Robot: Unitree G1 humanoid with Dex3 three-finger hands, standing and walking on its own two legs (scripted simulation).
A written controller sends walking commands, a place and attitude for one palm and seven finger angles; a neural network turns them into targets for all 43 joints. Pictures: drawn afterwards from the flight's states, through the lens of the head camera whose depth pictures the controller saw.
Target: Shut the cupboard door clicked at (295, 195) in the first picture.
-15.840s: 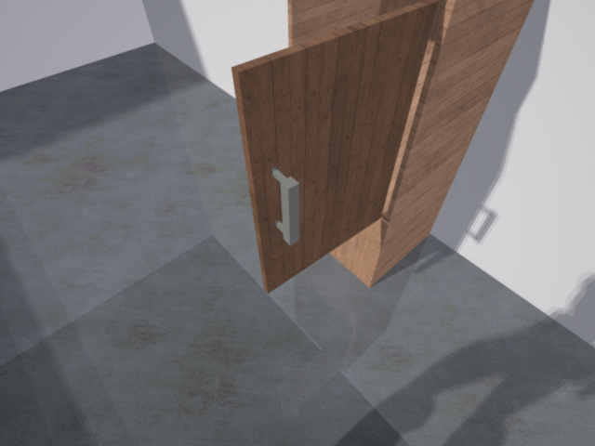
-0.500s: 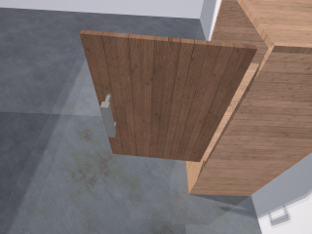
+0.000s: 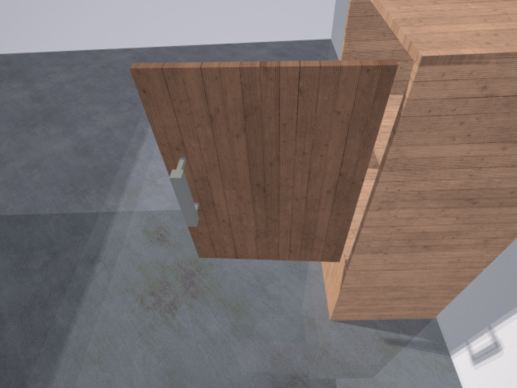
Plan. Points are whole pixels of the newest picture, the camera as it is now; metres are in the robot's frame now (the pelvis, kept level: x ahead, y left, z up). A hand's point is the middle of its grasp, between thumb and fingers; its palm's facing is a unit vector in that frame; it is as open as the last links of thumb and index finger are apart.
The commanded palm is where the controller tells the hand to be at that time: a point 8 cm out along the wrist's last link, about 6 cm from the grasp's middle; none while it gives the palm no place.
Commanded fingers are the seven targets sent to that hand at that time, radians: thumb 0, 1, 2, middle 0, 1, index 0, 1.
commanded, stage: come to a stop and stand still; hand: left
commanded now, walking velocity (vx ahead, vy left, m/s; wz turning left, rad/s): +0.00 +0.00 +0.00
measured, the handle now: (187, 193) +0.50 +0.19 -0.02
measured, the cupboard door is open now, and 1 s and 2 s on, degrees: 86 86 86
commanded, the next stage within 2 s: look again from close up in 0.94 s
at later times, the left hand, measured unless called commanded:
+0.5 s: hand out of the picture +0.04 +0.14 -0.17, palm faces +0.00 -0.97 -0.24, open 7.3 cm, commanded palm none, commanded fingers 0.00 0.90 0.90 -0.20 -0.30 -0.20 -0.30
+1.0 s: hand out of the picture +0.04 +0.12 -0.17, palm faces +0.04 -0.97 -0.22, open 7.3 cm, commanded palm none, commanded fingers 0.00 0.90 0.90 -0.20 -0.30 -0.20 -0.30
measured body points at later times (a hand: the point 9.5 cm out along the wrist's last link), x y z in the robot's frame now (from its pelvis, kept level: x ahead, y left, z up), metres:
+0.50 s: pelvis +0.03 -0.04 +0.00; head +0.05 -0.06 +0.45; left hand +0.04 +0.19 -0.15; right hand +0.03 -0.26 -0.17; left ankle -0.02 +0.07 -0.74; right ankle +0.02 -0.14 -0.74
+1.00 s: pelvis +0.04 -0.06 +0.00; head +0.06 -0.07 +0.45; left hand +0.04 +0.17 -0.15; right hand +0.04 -0.27 -0.16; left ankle -0.02 +0.07 -0.74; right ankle +0.02 -0.14 -0.74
